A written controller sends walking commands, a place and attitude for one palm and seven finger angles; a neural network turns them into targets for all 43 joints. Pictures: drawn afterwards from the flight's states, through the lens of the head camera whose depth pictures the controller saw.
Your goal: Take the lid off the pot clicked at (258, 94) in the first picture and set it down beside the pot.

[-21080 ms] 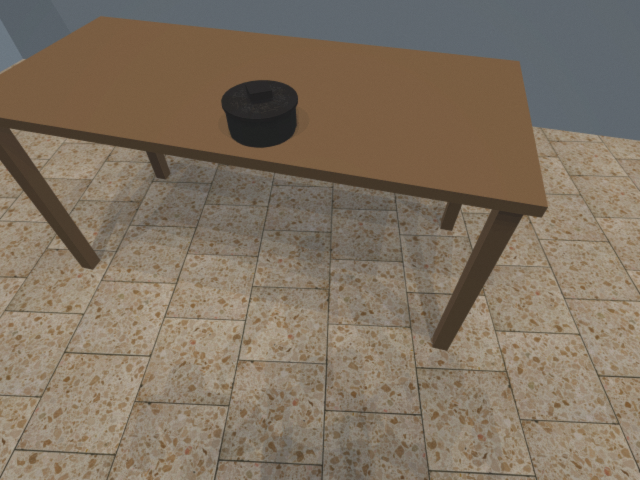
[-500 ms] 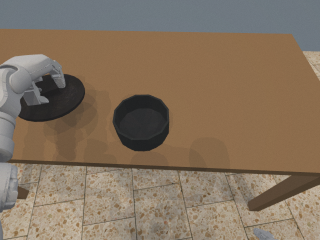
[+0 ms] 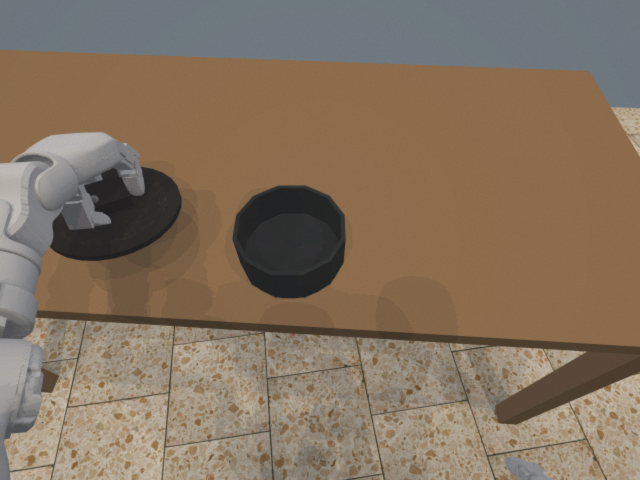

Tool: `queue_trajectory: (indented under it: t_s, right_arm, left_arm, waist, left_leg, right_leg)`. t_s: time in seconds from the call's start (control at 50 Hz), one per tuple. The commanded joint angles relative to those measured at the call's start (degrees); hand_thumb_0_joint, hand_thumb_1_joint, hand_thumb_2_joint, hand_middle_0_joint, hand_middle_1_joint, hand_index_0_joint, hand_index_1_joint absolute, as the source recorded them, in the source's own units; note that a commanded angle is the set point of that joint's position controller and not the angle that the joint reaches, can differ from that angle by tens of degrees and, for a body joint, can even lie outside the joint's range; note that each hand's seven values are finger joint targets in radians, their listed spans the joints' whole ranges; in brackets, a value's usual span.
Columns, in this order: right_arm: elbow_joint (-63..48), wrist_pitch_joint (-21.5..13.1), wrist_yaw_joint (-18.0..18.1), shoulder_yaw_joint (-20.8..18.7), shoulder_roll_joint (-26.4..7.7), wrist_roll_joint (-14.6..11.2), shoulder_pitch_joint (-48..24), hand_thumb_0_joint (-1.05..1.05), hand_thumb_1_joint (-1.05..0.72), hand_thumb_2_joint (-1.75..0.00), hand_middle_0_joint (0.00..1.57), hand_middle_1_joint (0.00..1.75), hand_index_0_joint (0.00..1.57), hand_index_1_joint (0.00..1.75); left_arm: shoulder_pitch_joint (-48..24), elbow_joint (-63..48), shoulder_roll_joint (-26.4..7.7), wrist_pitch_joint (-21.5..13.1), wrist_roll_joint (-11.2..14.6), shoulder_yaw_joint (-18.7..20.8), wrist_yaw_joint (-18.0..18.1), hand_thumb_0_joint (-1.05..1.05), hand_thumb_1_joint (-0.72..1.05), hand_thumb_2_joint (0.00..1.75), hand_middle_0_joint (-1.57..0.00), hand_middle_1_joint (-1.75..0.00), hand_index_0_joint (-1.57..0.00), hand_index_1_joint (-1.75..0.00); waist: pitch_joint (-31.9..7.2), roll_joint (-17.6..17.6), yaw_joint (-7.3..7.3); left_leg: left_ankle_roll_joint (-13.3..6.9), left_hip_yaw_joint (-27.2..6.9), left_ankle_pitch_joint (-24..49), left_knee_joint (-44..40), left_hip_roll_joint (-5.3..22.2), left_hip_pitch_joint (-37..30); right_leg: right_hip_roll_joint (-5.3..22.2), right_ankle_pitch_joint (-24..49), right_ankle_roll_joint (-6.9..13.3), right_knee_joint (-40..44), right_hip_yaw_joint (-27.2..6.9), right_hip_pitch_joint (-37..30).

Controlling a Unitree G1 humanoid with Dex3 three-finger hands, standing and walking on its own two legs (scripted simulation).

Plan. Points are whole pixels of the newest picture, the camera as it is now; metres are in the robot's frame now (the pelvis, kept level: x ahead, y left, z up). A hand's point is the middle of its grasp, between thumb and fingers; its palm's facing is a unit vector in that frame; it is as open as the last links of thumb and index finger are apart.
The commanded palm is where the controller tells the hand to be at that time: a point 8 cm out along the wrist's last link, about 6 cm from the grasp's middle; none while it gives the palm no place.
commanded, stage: lower the lid onto the table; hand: left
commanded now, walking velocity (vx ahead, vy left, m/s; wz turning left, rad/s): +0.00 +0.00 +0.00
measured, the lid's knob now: (107, 196) +0.45 +0.29 +0.08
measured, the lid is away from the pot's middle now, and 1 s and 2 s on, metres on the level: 0.24 0.24 0.25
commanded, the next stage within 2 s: open the fingers wide in 1.58 s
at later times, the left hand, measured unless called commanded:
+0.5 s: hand (99, 217) +0.42 +0.30 +0.07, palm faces -0.45 -0.04 -0.89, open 8.2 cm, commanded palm +0.45 +0.30 +0.14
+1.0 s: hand (115, 225) +0.43 +0.29 +0.04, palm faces -0.48 -0.05 -0.88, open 8.2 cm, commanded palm +0.46 +0.29 +0.10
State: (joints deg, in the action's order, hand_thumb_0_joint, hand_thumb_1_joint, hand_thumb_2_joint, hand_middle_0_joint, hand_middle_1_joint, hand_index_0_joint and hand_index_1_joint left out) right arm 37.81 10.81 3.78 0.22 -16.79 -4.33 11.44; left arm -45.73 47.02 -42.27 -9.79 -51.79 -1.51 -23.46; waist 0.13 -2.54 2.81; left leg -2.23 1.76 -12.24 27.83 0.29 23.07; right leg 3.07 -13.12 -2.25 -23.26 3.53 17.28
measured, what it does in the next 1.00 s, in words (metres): stands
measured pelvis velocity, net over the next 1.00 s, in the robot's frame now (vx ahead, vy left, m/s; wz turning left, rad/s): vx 0.00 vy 0.01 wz -0.03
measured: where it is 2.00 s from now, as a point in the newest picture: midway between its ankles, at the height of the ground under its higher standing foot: outside the picture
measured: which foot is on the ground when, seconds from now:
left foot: down 0.00-1.00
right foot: down 0.00-1.00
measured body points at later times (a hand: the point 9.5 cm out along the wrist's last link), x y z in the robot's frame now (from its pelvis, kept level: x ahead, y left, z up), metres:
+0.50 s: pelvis +0.00 +0.00 +0.00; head +0.06 +0.00 +0.44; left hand +0.44 +0.29 +0.12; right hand +0.05 -0.28 -0.13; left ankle +0.01 +0.09 -0.74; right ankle -0.02 -0.15 -0.74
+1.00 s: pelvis +0.00 +0.01 -0.01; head +0.08 +0.01 +0.43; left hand +0.45 +0.29 +0.09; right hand +0.04 -0.28 -0.13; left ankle +0.01 +0.09 -0.74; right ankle -0.02 -0.15 -0.74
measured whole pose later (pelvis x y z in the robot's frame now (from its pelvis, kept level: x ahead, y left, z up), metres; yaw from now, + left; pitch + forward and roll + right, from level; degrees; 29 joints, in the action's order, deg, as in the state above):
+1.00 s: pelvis +0.00 +0.01 -0.01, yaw -2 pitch +11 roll -2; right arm 39.8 8.7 5.8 0.0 -16.3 -3.9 15.5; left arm -45.4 56.9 -42.0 -11.9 -56.3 -0.1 -17.5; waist -1.5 -1.6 5.2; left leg -2.6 3.1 -14.3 33.1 1.2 30.0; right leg 2.4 -14.4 -2.2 -28.2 1.8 24.7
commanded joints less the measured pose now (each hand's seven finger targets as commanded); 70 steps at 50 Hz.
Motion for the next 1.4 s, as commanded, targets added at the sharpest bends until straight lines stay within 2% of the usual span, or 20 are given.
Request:
queue_trajectory:
  t_s: [0.0,0.06,0.1,0.26,0.34,0.36,0.46,0.5,0.58,0.68,0.84,0.92,1.0,1.04,1.12,1.14,1.18,1.22,1.3,1.38]
  right_arm:
    - [-5.4,-1.7,0.6,-3.4,-9.3,0.3,1.3,0.0,-0.9,-0.9,0.2,0.3,0.2,0.3]
    - [-5.0,-1.7,0.6,-3.3,-8.8,0.3,2.1,0.0,-0.9,-0.9,0.2,0.3,0.2,0.3]
    - [-5.0,-1.7,0.8,-3.3,-9.6,0.3,2.4,0.0,-0.9,-0.9,0.2,0.3,0.2,0.3]
    - [-4.4,-1.8,1.2,-3.5,-9.2,0.3,3.2,0.0,-0.9,-0.9,0.2,0.3,0.2,0.3]
    - [-4.2,-1.6,1.6,-3.5,-9.6,0.2,3.9,0.0,-0.9,-0.9,0.2,0.3,0.2,0.3]
    - [-4.0,-1.9,1.7,-3.5,-9.5,0.1,3.9,0.0,-0.9,-0.9,0.2,0.3,0.2,0.3]
    - [-3.4,-2.7,2.2,-3.9,-9.5,0.4,5.2,0.0,-0.9,-0.9,0.2,0.3,0.2,0.3]
    - [-3.3,-2.7,2.3,-3.9,-10.1,0.5,5.5,0.0,-0.9,-0.9,0.2,0.3,0.2,0.3]
    - [-2.5,-2.4,2.1,-3.7,-10.1,0.1,5.6,0.0,-0.9,-0.9,0.2,0.3,0.2,0.3]
    - [-2.9,-2.5,2.0,-4.1,-9.7,0.5,6.3,0.0,-0.9,-0.9,0.2,0.3,0.2,0.3]
    - [-2.0,-2.6,2.5,-3.8,-10.2,0.3,7.6,0.0,-0.9,-0.9,0.2,0.3,0.2,0.3]
    - [-2.0,-3.0,2.7,-4.0,-10.0,0.6,8.3,0.0,-0.9,-0.9,0.2,0.3,0.2,0.3]
    - [-1.7,-3.1,3.1,-3.9,-10.3,0.5,8.9,0.0,-0.9,-0.9,0.2,0.3,0.2,0.3]
    - [-1.4,-3.0,3.3,-3.8,-10.4,0.3,9.5,0.0,-0.9,-0.9,0.2,0.3,0.2,0.3]
    - [-1.4,-3.1,3.2,-4.2,-10.1,0.6,10.2,0.0,-0.9,-0.9,0.2,0.3,0.2,0.3]
    - [-1.4,-3.1,3.3,-4.4,-9.9,0.9,10.5,0.0,-0.9,-0.9,0.2,0.3,0.2,0.3]
    - [-1.0,-3.1,3.3,-4.3,-9.9,0.8,10.7,0.0,-0.9,-0.9,0.2,0.3,0.2,0.3]
    - [-0.9,-2.9,3.4,-4.3,-10.5,0.8,11.0,0.0,-0.9,-0.9,0.2,0.3,0.2,0.3]
    - [-0.4,-2.8,2.9,-4.6,-10.3,0.8,10.9,0.0,-0.9,-0.9,0.2,0.3,0.2,0.3]
    - [-0.7,-2.3,3.0,-4.3,-10.2,0.8,11.4,0.0,-0.9,-0.9,0.2,0.3,0.2,0.3]
  left_arm:
    - [-31.2,-14.8,-21.5,-0.6,0.4,8.3,4.2,0.0,0.43,1.16,-0.85,-0.93,-0.84,-0.95]
    - [-28.5,-10.4,-19.4,-0.1,0.3,7.5,4.5,0.0,0.43,1.16,-0.85,-0.93,-0.84,-0.95]
    - [-28.2,-9.5,-23.6,-0.3,0.4,10.6,4.7,0.0,0.43,1.16,-0.85,-0.93,-0.84,-0.95]
    - [-27.5,-7.5,-20.3,-0.9,-0.5,7.8,5.1,0.0,0.43,1.16,-0.85,-0.93,-0.84,-0.95]
    - [-28.4,-7.5,-22.1,-1.2,-0.5,8.7,5.2,0.0,0.43,1.16,-0.85,-0.93,-0.84,-0.95]
    - [-29.3,-7.3,-19.5,-1.2,-0.4,6.3,5.1,0.0,0.43,1.16,-0.85,-0.93,-0.84,-0.95]
    - [-29.1,-9.8,-22.0,-2.7,-0.5,8.8,6.1,0.0,0.43,1.16,-0.85,-0.93,-0.84,-0.95]
    - [-27.4,-9.0,-24.4,-3.2,-0.3,11.2,6.5,0.0,0.43,1.16,-0.85,-0.93,-0.84,-0.95]
    - [-27.1,-4.2,-19.6,-1.7,-0.9,7.0,6.6,0.0,0.43,1.16,-0.85,-0.93,-0.84,-0.95]
    - [-28.7,-8.7,-20.0,-2.6,-2.0,7.4,7.3,0.0,0.43,1.16,-0.85,-0.93,-0.84,-0.95]
    - [-28.1,-2.3,-21.0,-1.8,-2.4,7.8,8.3,0.0,0.43,1.16,-0.85,-0.93,-0.84,-0.95]
    - [-29.4,-4.2,-21.3,-2.3,-3.4,7.7,8.9,0.0,0.43,1.16,-0.85,-0.93,-0.84,-0.95]
    - [-26.4,-0.5,-22.9,-2.6,-2.6,9.5,8.7,0.0,0.43,1.16,-0.85,-0.93,-0.84,-0.95]
    - [-27.7,0.7,-21.0,-2.1,-2.7,7.2,8.2,0.0,0.43,1.16,-0.85,-0.93,-0.84,-0.95]
    - [-30.2,-4.8,-22.2,-3.2,-3.9,7.9,8.9,0.0,0.43,1.16,-0.85,-0.93,-0.84,-0.95]
    - [-30.3,-7.0,-22.0,-3.8,-3.8,8.2,8.9,0.0,0.43,1.16,-0.85,-0.93,-0.84,-0.95]
    - [-25.3,-1.0,-19.8,-3.7,-3.0,7.6,8.7,0.0,0.43,1.16,-0.85,-0.93,-0.84,-0.95]
    - [-25.3,-0.4,-22.6,-3.7,-2.3,9.9,8.6,0.0,0.43,1.16,-0.85,-0.93,-0.84,-0.95]
    - [-27.6,-3.2,-20.3,-3.6,-3.6,7.8,9.5,0.0,0.43,1.16,-0.85,-0.93,-0.84,-0.95]
    - [-23.9,1.2,-21.9,-3.6,-4.0,9.3,10.2,0.0,0.43,1.16,-0.85,-0.93,-0.84,-0.95]
  waist:
    - [-26.9,-5.3,0.84]
    - [-25.8,-4.3,1.04]
    - [-25.9,-2.1,0.5]
    - [-24.7,-4.0,1.33]
    - [-25.6,-3.1,1.42]
    - [-24.5,-4.2,2.13]
    - [-27.4,-7.7,1.8]
    - [-27.8,-5.2,1.49]
    - [-22.9,-3.6,2.28]
    - [-28.7,-7.2,1.98]
    - [-25.0,-2.8,2.58]
    - [-28.3,-6.9,2.83]
    - [-27.4,-3.5,2.8]
    - [-26.0,-2.6,3.43]
    - [-30.4,-10.6,3.2]
    - [-32.5,-10.6,2.99]
    - [-28.9,-7.0,3.51]
    - [-29.2,-4.3,3.26]
    - [-28.5,-8.0,3.23]
    - [-28.0,-5.6,3.33]
  left_leg:
    - [-2.7,-2.4,22.3,0.1,-0.4,-22.0]
    - [-2.7,-2.3,20.5,0.0,-0.4,-21.0]
    - [-2.9,-1.9,18.8,0.0,-0.6,-18.8]
    - [-2.8,-1.7,17.7,0.4,-0.4,-18.7]
    - [-3.0,-1.4,16.3,0.5,-0.7,-17.2]
    - [-2.9,-1.3,16.0,0.4,-0.5,-17.7]
    - [-2.8,-1.9,19.9,1.5,-0.3,-21.3]
    - [-2.9,-1.9,21.8,1.9,-0.3,-20.3]
    - [-2.7,-1.5,15.9,1.4,-0.2,-16.7]
    - [-2.4,-2.3,21.5,2.9,-0.1,-21.2]
    - [-2.5,-1.7,16.2,3.0,-0.2,-15.5]
    - [-2.4,-1.6,19.2,4.3,-0.2,-18.1]
    - [-2.7,-1.0,18.5,5.3,-0.3,-15.0]
    - [-2.7,-0.9,16.0,5.4,-0.4,-13.1]
    - [-2.1,-1.9,22.7,6.7,0.0,-18.9]
    - [-2.1,-2.2,25.2,7.2,0.1,-20.7]
    - [-2.2,-1.8,23.5,8.0,0.2,-18.1]
    - [-2.6,-1.4,22.1,7.8,-0.1,-15.0]
    - [-2.2,-1.7,24.6,8.3,0.4,-16.5]
    - [-2.2,-1.4,21.0,9.1,-0.1,-13.4]
  right_leg:
    - [-3.8,15.3,4.6,0.9,1.0,0.1]
    - [-4.0,14.0,4.5,0.8,1.2,0.6]
    - [-3.7,15.2,4.6,0.8,0.6,-1.3]
    - [-4.1,13.1,4.5,0.5,0.8,1.5]
    - [-4.0,13.6,4.4,0.3,0.5,0.4]
    - [-4.1,12.7,4.4,0.4,0.8,2.1]
    - [-4.4,13.4,4.6,-0.1,0.8,3.1]
    - [-4.3,15.2,4.6,-0.4,0.6,2.0]
    - [-4.4,11.4,4.5,-0.1,0.9,5.5]
    - [-4.6,12.8,4.7,-1.4,0.9,5.7]
    - [-4.8,11.1,4.6,-2.0,0.8,7.2]
    - [-4.9,12.1,4.8,-3.0,0.4,7.9]
    - [-4.8,13.5,4.5,-3.4,0.3,7.4]
    - [-5.0,11.9,4.4,-3.8,0.5,8.8]
    - [-5.2,12.5,4.8,-4.7,0.6,10.7]
    - [-5.3,13.3,4.7,-4.7,0.6,10.7]
    - [-5.4,12.4,4.5,-5.0,0.9,12.3]
    - [-5.3,14.0,4.3,-5.3,0.6,10.1]
    - [-5.3,13.5,4.8,-5.8,0.8,13.1]
    - [-5.5,12.1,4.6,-6.6,0.8,13.0]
